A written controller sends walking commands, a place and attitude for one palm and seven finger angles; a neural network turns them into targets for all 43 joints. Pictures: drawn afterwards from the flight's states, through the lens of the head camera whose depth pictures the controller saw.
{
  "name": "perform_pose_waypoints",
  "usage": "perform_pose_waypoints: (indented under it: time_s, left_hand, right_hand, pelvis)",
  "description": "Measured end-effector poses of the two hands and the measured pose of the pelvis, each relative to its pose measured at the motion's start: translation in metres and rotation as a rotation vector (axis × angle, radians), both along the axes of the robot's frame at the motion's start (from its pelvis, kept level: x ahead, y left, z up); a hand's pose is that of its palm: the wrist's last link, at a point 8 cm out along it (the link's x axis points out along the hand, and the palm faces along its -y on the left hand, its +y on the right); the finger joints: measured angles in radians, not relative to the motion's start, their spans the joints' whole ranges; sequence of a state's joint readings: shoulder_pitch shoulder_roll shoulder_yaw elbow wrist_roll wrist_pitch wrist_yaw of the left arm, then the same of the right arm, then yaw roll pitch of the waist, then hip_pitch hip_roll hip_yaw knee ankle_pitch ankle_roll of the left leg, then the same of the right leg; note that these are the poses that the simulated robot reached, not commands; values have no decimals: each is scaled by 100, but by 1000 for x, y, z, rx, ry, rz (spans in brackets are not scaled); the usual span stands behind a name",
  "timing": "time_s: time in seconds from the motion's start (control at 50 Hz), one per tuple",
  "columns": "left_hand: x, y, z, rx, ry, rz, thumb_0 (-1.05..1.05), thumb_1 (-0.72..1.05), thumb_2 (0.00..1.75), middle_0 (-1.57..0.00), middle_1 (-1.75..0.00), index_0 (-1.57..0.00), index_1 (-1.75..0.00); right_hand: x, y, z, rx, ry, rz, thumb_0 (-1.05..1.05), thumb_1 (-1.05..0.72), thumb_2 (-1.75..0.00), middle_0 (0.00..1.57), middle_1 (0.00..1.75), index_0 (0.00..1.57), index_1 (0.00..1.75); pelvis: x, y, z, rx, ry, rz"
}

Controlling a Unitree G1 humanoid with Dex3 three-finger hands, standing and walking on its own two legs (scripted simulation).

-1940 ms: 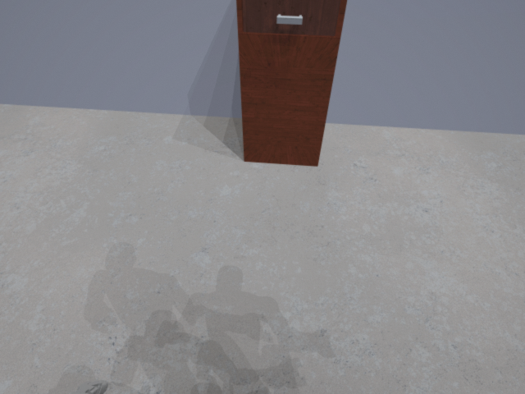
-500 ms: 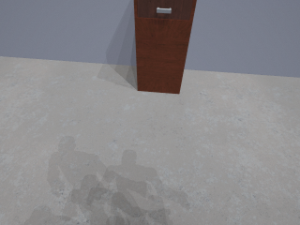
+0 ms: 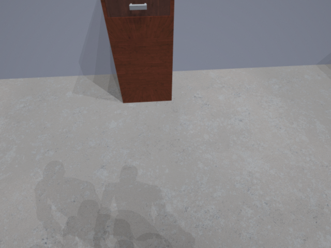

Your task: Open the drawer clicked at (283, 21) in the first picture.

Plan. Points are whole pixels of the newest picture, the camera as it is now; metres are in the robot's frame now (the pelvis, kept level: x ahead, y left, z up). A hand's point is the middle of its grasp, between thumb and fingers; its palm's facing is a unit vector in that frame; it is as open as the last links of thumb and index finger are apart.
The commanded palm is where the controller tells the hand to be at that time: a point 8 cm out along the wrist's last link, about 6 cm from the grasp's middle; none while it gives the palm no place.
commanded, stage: walk to a spot facing it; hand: left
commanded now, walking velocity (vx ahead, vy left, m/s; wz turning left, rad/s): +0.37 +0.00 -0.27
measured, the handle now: (138, 5) +1.37 +0.23 +0.04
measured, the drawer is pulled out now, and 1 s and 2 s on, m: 0.00 0.00 0.00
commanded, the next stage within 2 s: turn to face it in 1.10 s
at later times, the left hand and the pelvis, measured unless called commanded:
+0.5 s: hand out of the picture +0.14 +0.18 -0.19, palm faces +0.03 -0.99 -0.13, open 7.4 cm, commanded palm none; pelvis +0.22 +0.02 -0.01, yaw -5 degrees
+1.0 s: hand (136, 130) +0.57 +0.15 -0.16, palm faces -0.32 -0.94 -0.15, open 7.4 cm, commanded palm none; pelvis +0.42 +0.02 +0.01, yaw -18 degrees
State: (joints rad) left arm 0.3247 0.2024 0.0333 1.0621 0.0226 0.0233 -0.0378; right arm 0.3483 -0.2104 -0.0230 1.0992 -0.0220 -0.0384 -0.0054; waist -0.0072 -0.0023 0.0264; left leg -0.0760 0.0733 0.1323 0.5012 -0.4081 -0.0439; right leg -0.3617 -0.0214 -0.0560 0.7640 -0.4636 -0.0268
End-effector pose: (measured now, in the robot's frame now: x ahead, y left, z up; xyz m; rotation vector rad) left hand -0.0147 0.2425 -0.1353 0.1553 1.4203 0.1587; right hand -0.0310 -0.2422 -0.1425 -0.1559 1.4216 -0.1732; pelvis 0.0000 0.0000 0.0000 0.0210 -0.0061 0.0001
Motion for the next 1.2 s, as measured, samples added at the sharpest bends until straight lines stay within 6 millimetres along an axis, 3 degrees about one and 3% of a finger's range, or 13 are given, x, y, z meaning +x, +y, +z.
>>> perform_pose_waypoints:
  time_s: [0.06,0.12,0.24,0.34,0.46,0.52,0.58,0.66,0.8,0.92,1.06,1.14,1.2]
  left_hand:
    - [38,-11,-6,14,-85,-12,1,90,90,-20,-30,-20,-30]
    - [59,-21,-2,22,-127,15,0,90,90,-20,-30,-20,-30]
    - [77,-39,8,-13,-33,-9,0,90,90,-20,-30,-20,-30]
    - [97,-42,6,-50,36,-10,0,90,90,-20,-30,-20,-30]
    - [135,-24,-12,-73,99,32,0,90,90,-20,-30,-20,-30]
    - [164,-6,-27,-82,139,24,0,90,90,-20,-30,-20,-30]
    - [213,13,-25,-72,121,-27,0,90,90,-20,-30,-20,-30]
    - [298,31,-14,-53,18,-103,0,91,90,-19,-30,-20,-30]
    - [435,30,2,-49,-152,-188,0,91,90,-19,-30,-20,-30]
    - [528,-3,7,-72,-192,-293,0,91,90,-19,-30,-20,-30]
    - [640,-75,1,-97,-235,-447,0,91,90,-19,-30,-20,-30]
    - [692,-114,-9,-98,-311,-483,0,91,90,-19,-30,-20,-30]
    - [705,-124,-5,-86,-304,-467,0,91,90,-19,-30,-20,-30]
  right_hand:
    - [-9,-8,-12,19,98,-19,0,-90,-89,21,30,21,30]
    - [11,-14,-6,24,123,-17,1,-90,-89,20,30,20,30]
    - [116,-17,12,13,-79,-33,1,-90,-89,20,30,20,30]
    - [208,-5,21,20,-225,-23,1,-91,-89,20,30,20,30]
    - [315,27,21,19,-308,40,0,-90,-89,20,30,20,30]
    - [354,42,16,-7,-361,38,0,-90,-89,20,30,20,30]
    - [362,52,20,-14,-358,-18,0,-90,-89,20,30,20,30]
    - [350,51,32,-62,-313,-138,-2,-94,-89,21,30,21,30]
    - [314,54,34,-79,-114,-237,-2,-94,-89,20,30,20,30]
    - [294,78,27,-14,37,-350,0,-92,-89,20,30,20,30]
    - [295,96,16,81,191,-491,0,-91,-89,20,30,20,30]
    - [318,81,2,127,245,-536,0,-90,-89,20,30,20,30]
    - [364,47,-3,97,172,-538,1,-90,-89,20,30,20,30]
  pelvis:
    - [19,-12,-10,-10,-5,1]
    - [38,-20,-5,-16,-16,0]
    - [83,-21,12,-12,1,-46]
    - [126,-11,13,-32,14,-69]
    - [191,12,0,-56,15,-79]
    - [225,27,-13,-52,5,-100]
    - [250,36,-7,-41,-10,-140]
    - [282,44,7,-38,-12,-173]
    - [338,46,17,-27,-4,-223]
    - [386,33,15,-29,-5,-272]
    - [448,-2,2,-33,7,-341]
    - [485,-35,-15,-20,5,-378]
    - [504,-49,-10,-30,-13,-398]
